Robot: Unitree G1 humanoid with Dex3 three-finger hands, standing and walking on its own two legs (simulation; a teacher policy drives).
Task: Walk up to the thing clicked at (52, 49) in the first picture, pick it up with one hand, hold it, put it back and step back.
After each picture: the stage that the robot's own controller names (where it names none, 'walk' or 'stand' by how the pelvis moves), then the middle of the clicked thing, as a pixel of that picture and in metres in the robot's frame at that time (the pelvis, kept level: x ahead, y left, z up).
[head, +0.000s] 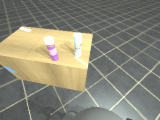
stand; (52, 50) +0.58 +0.38 -0.02
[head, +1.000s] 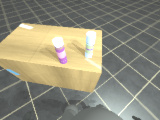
walk; (60, 52) +0.51 +0.24 +0.01
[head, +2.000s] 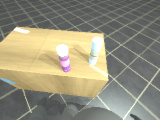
stand; (64, 60) +0.42 +0.21 +0.02
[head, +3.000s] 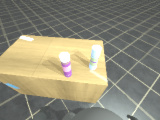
stand; (66, 66) +0.41 +0.20 -0.02
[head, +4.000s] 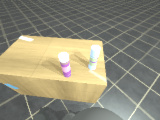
stand; (65, 66) +0.41 +0.20 -0.02
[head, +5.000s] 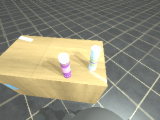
stand; (65, 67) +0.40 +0.20 -0.02
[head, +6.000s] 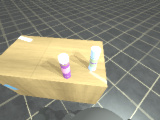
rise first; (65, 67) +0.40 +0.20 -0.02
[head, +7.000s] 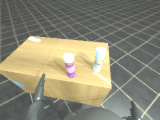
rise first; (70, 66) +0.41 +0.19 -0.02
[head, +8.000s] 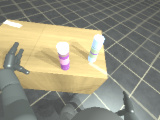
go down; (64, 58) +0.44 +0.17 +0.02
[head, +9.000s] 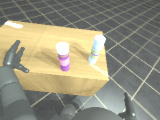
go down; (64, 59) +0.42 +0.17 +0.04
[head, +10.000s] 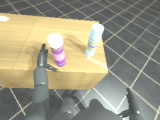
close in; (58, 53) +0.43 +0.19 +0.07
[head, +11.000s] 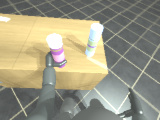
lift; (58, 53) +0.42 +0.19 +0.07
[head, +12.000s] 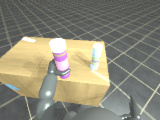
lift; (61, 61) +0.32 +0.18 +0.18
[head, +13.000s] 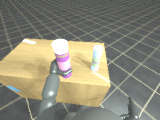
hold; (63, 61) +0.32 +0.17 +0.18
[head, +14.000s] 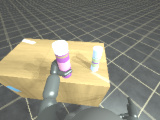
hold; (63, 62) +0.32 +0.17 +0.17
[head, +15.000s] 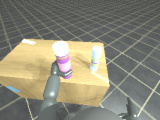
hold; (64, 63) +0.32 +0.16 +0.16
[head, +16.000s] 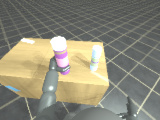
crouch; (62, 58) +0.35 +0.18 +0.17
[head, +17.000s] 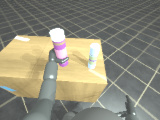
lower; (60, 50) +0.41 +0.19 +0.16
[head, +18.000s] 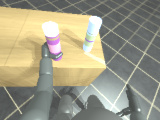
lower; (54, 44) +0.48 +0.19 +0.09
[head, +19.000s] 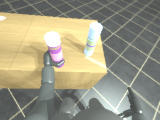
lower; (56, 52) +0.43 +0.19 +0.08
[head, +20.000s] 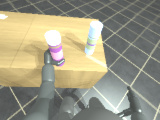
lower; (56, 51) +0.44 +0.19 +0.08
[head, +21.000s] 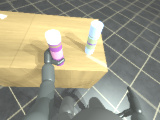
lower; (56, 51) +0.44 +0.19 +0.08
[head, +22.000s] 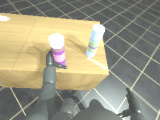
open; (58, 54) +0.42 +0.18 +0.07
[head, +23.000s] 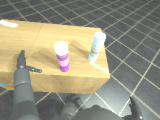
sink last; (63, 59) +0.41 +0.18 +0.05
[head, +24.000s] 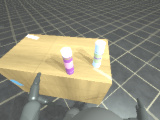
stand; (68, 62) +0.43 +0.20 +0.04
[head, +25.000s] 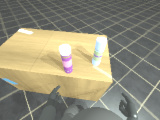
stand; (66, 60) +0.42 +0.19 +0.05
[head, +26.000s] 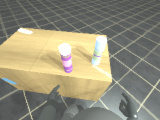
stand; (66, 60) +0.42 +0.19 +0.05
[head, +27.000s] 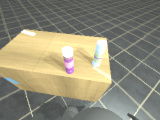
stand; (68, 61) +0.42 +0.18 +0.02
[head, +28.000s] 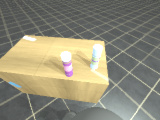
stand; (67, 65) +0.42 +0.19 -0.02
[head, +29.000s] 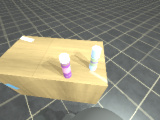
stand; (66, 67) +0.41 +0.20 -0.02
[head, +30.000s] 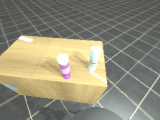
stand; (65, 67) +0.40 +0.21 -0.02
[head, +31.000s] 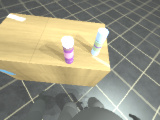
walk; (68, 52) +0.47 +0.17 +0.00
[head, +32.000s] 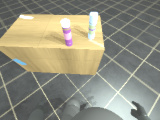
walk; (67, 34) +0.68 +0.25 +0.01
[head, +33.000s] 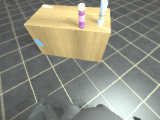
stand; (81, 17) +1.01 +0.16 +0.01
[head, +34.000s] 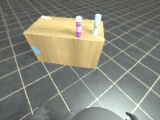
stand; (78, 27) +1.01 +0.19 -0.01
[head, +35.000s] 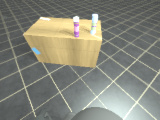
stand; (76, 27) +1.04 +0.21 -0.02
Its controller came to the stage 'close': yes
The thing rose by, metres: 0.19
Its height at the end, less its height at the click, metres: +0.00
